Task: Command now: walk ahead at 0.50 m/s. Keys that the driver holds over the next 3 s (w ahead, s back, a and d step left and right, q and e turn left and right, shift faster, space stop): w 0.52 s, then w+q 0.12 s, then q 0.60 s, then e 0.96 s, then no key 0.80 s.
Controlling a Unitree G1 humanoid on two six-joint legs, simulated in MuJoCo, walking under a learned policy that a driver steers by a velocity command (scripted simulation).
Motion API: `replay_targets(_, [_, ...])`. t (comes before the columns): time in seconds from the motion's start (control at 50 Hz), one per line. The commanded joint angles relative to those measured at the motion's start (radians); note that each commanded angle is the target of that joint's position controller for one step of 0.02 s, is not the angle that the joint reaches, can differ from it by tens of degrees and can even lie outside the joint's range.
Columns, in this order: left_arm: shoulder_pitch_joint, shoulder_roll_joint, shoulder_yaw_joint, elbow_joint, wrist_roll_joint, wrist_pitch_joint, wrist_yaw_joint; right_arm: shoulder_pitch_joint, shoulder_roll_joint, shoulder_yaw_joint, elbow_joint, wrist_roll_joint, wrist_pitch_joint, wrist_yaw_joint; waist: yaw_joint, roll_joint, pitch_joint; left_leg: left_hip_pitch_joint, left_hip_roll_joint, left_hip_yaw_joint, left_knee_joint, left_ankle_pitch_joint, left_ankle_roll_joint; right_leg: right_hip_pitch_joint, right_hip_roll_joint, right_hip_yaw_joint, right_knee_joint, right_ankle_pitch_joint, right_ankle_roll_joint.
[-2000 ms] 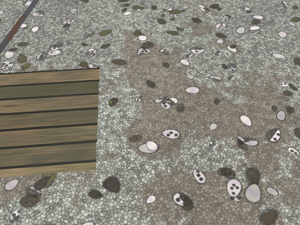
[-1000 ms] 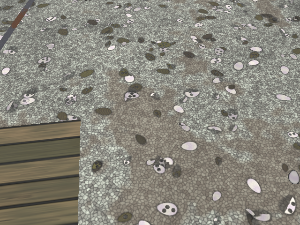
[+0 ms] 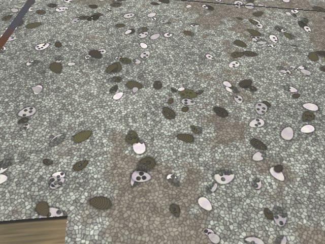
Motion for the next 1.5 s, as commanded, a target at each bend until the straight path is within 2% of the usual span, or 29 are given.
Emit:
replay_targets(0.02, [0.049,0.051,0.023,-0.048,0.007,0.011,0.011,0.018,-0.08,-0.012,-0.025,-0.008,-0.017,0.003,0.023,0.116,-0.056,0.131,0.251,-0.279,-0.302,0.077,0.164,-0.139,-0.095,0.036,-0.028,0.094,-0.002])
replay_targets(0.12, [-0.105,0.054,0.031,-0.104,0.021,0.02,0.014,0.111,-0.13,-0.022,0.017,-0.004,-0.013,-0.027,0.001,0.079,0.0,0.177,0.244,-0.195,-0.342,0.201,0.167,-0.279,-0.102,0.025,-0.264,0.308,0.038])
replay_targets(0.3, [-0.373,0.032,0.009,-0.191,0.004,0.001,-0.029,0.25,-0.151,-0.027,0.083,0.014,0.015,-0.042,-0.082,0.084,0.069,0.369,0.272,-0.139,-0.297,0.181,0.132,-0.28,-0.037,-0.022,-0.63,0.402,0.023])
replay_targets(0.36, [-0.354,0.059,0.015,-0.202,0.001,-0.009,-0.044,0.237,-0.166,-0.037,0.09,0.018,0.028,-0.048,-0.047,0.106,0.049,0.432,0.305,-0.146,-0.22,0.311,0.111,-0.206,-0.012,-0.034,-0.676,0.296,-0.015])
replay_targets(0.4, [-0.174,0.113,0.044,-0.152,0.006,-0.013,-0.04,0.188,-0.171,-0.037,0.08,0.019,0.036,-0.048,0.058,0.117,-0.06,0.403,0.258,-0.099,-0.018,0.612,0.077,0.072,0.053,-0.089,-0.707,0.28,-0.056])
replay_targets(0.42, [0.012,0.171,0.069,-0.098,0.012,-0.012,-0.032,0.181,-0.142,-0.025,0.066,0.011,0.037,-0.048,0.129,0.085,-0.184,0.269,0.201,-0.058,0.211,0.566,0.045,0.358,0.009,-0.038,-0.677,0.312,-0.098])
replay_targets(0.44, [0.161,0.275,0.094,-0.073,0.032,-0.008,-0.024,0.273,-0.048,0.004,0.044,-0.003,0.023,-0.04,0.119,-0.124,-0.352,-0.106,0.065,-0.01,0.613,0.162,-0.021,0.768,-0.255,0.358,-0.689,0.26,-0.233])
replay_targets(0.46, [0.179,0.233,0.078,-0.061,0.02,-0.004,-0.028,0.295,-0.023,0.016,0.06,0.011,-0.004,-0.032,0.112,-0.249,-0.444,-0.317,-0.032,-0.125,0.825,-0.412,-0.037,0.879,-0.361,0.712,-0.863,0.143,-0.318])
replay_targets(0.48, [0.104,0.166,0.056,-0.073,0.012,-0.005,-0.028,0.209,-0.126,-0.011,0.043,0.038,-0.023,-0.026,0.112,-0.166,-0.309,-0.417,0.04,-0.183,0.909,-0.384,-0.015,0.773,-0.321,0.606,-0.882,0.078,-0.26])
replay_targets(0.5, [0.015,0.126,0.044,-0.096,0.014,-0.005,-0.025,0.125,-0.143,-0.014,0.018,0.049,-0.032,-0.027,0.091,-0.103,-0.196,-0.429,0.095,-0.153,0.89,-0.294,0.0,0.621,-0.282,0.453,-0.899,0.116,-0.219])
replay_targets(0.54, [-0.098,0.066,0.024,-0.11,0.03,-0.011,-0.031,0.094,-0.122,-0.025,0.021,0.029,-0.013,-0.039,0.021,-0.029,-0.078,-0.325,0.171,-0.139,0.754,-0.163,-0.002,0.362,-0.203,0.257,-0.973,0.236,-0.172])
replay_targets(0.6, [-0.081,0.073,0.027,-0.08,0.037,-0.023,-0.03,0.144,-0.06,-0.023,0.039,0.031,0.031,-0.044,-0.017,-0.046,-0.039,-0.259,0.186,-0.144,0.688,-0.094,-0.014,0.248,-0.181,0.13,-1.051,0.298,-0.171])
replay_targets(0.7, [-0.068,0.104,0.031,-0.057,0.051,-0.021,0.001,0.035,-0.06,-0.033,-0.007,0.014,0.036,-0.042,-0.018,-0.026,0.009,-0.317,0.136,-0.162,0.429,0.142,-0.038,0.256,-0.149,-0.075,-1.039,0.641,-0.133])
replay_targets(0.8, [-0.039,0.138,0.034,-0.041,0.031,0.007,0.035,-0.114,-0.036,-0.016,-0.086,0.002,0.041,-0.01,0.033,-0.033,0.0,-0.233,0.102,-0.052,0.201,0.263,-0.042,0.324,-0.156,-0.175,-0.968,0.741,-0.107])
replay_targets(0.88, [-0.072,0.174,0.053,-0.051,0.004,0.046,0.052,-0.079,-0.09,-0.036,-0.13,0.0,0.049,0.013,-0.004,-0.061,-0.035,-0.201,0.061,-0.015,0.147,0.053,0.004,0.45,-0.209,-0.17,-0.788,0.892,-0.079])
replay_targets(0.92, [-0.093,0.169,0.054,-0.072,0.0,0.062,0.058,0.092,-0.161,-0.072,-0.096,0.001,0.041,0.013,-0.085,-0.01,-0.122,0.023,-0.009,0.007,0.003,0.154,0.052,0.421,-0.135,-0.202,-0.497,0.875,-0.018])
replay_targets(0.94, [-0.057,0.146,0.042,-0.096,0.029,0.057,0.051,0.16,-0.261,-0.099,-0.103,-0.008,0.043,-0.009,-0.095,0.149,-0.216,0.268,0.151,-0.227,0.011,0.595,0.126,0.215,-0.058,-0.216,-0.198,0.528,0.051])
replay_targets(0.96, [0.042,0.035,0.009,-0.122,0.069,0.044,0.032,0.128,-0.322,-0.098,-0.129,-0.019,0.046,-0.021,0.013,0.313,-0.336,0.56,0.392,-0.63,0.049,0.983,0.345,-0.132,0.146,-0.122,0.145,-0.372,0.117])
replay_targets(0.98, [0.023,0.093,0.015,-0.117,0.037,0.031,0.013,0.146,-0.259,-0.083,-0.149,-0.016,0.051,-0.015,-0.045,0.204,-0.471,0.565,0.401,-0.679,-0.018,0.754,0.379,-0.172,0.118,0.074,0.242,-0.362,0.096])
replay_targets(1.0, [-0.059,0.12,0.023,-0.14,0.006,0.031,0.011,0.064,-0.216,-0.074,-0.179,-0.008,0.052,-0.017,-0.043,0.138,-0.355,0.466,0.349,-0.576,-0.051,0.572,0.328,-0.239,0.082,0.074,0.226,-0.27,0.082])
replay_targets(1.02, [-0.1,0.122,0.027,-0.14,0.01,0.04,0.023,0.001,-0.179,-0.065,-0.192,0.011,0.059,-0.023,-0.024,0.044,-0.247,0.338,0.294,-0.488,-0.086,0.41,0.263,-0.251,0.042,0.06,0.15,-0.185,0.084])
replay_targets(1.06, [-0.127,0.145,0.042,-0.153,0.032,0.069,0.044,-0.049,-0.151,-0.055,-0.209,0.009,0.075,-0.034,0.014,0.056,-0.157,0.114,0.228,-0.428,-0.14,0.231,0.21,-0.157,0.012,0.057,0.012,-0.103,0.085])
replay_targets(1.1, [-0.107,0.114,0.039,-0.159,0.036,0.081,0.05,-0.047,-0.172,-0.062,-0.222,-0.01,0.081,-0.043,0.029,0.112,-0.154,0.051,0.191,-0.403,-0.155,0.234,0.2,-0.105,0.036,0.042,-0.078,-0.062,0.092])
replay_targets(1.24, [-0.174,0.108,0.037,-0.193,0.031,0.09,0.061,-0.036,-0.201,-0.072,-0.259,0.006,0.105,-0.074,-0.005,0.155,-0.161,0.052,0.154,-0.476,-0.163,-0.088,0.151,-0.103,0.063,0.077,-0.316,0.042,0.126])
replay_targets(1.34, [-0.136,0.093,0.024,-0.182,0.025,0.074,0.039,-0.027,-0.128,-0.035,-0.251,-0.024,0.114,-0.071,-0.018,0.176,-0.173,0.05,0.178,-0.44,-0.119,-0.035,0.145,0.051,0.023,0.034,-0.456,0.036,0.114])
replay_targets(1.4, [-0.096,0.073,0.013,-0.162,0.042,0.063,0.01,0.032,-0.068,-0.002,-0.203,-0.025,0.106,-0.056,0.005,0.123,-0.134,-0.004,0.119,-0.357,-0.06,-0.104,0.06,0.262,0.019,0.024,-0.761,0.222,0.058])
replay_targets(1.44, [-0.183,0.181,0.026,-0.189,0.06,0.064,0.011,0.101,-0.083,-0.011,-0.203,-0.032,0.087,-0.05,-0.115,-0.148,-0.067,0.014,-0.019,-0.185,0.048,-0.186,-0.032,0.158,-0.15,0.235,-0.818,0.342,-0.072])
replay_targets(1.48, [-0.18,0.145,0.024,-0.199,0.045,0.061,0.008,-0.033,-0.143,-0.027,-0.221,-0.031,0.084,-0.06,-0.044,-0.134,-0.034,0.112,-0.002,-0.167,0.054,-0.083,-0.052,0.057,-0.107,0.253,-0.856,0.132,-0.064])
replay_targets(1.5, [-0.161,0.172,0.03,-0.197,0.036,0.06,0.007,-0.061,-0.136,-0.03,-0.224,-0.027,0.089,-0.066,-0.029,-0.127,-0.029,0.127,-0.001,-0.154,0.07,-0.063,-0.047,0.049,-0.093,0.254,-0.853,0.126,-0.049])
Next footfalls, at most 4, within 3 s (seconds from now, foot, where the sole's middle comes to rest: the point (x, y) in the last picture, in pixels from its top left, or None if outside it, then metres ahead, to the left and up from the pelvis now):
0.42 right None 0.41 -0.15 -0.77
0.94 left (145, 206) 0.63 0.08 -0.77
1.40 right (197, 197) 0.68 -0.15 -0.77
2.00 right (208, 203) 0.65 -0.19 -0.77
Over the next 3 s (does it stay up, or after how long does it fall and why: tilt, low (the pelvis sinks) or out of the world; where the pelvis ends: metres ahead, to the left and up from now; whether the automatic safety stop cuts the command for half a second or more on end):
stays up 0.63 -0.08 0.00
